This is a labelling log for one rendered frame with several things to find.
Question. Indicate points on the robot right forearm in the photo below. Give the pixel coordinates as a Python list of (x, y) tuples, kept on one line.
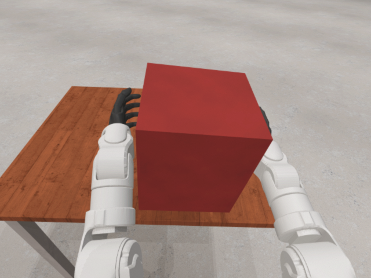
[(296, 222)]

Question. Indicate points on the left robot upper arm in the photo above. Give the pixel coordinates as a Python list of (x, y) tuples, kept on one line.
[(110, 258)]

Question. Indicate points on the carton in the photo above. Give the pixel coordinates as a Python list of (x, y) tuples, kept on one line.
[(200, 135)]

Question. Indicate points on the robot right hand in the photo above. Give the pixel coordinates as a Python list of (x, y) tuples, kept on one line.
[(266, 120)]

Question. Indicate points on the robot left hand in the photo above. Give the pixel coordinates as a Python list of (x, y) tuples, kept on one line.
[(118, 114)]

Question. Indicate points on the right robot upper arm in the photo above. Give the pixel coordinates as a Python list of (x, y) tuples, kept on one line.
[(314, 260)]

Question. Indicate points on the table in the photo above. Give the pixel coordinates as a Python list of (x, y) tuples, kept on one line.
[(50, 179)]

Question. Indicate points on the robot left forearm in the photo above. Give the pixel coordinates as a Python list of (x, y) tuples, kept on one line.
[(111, 205)]

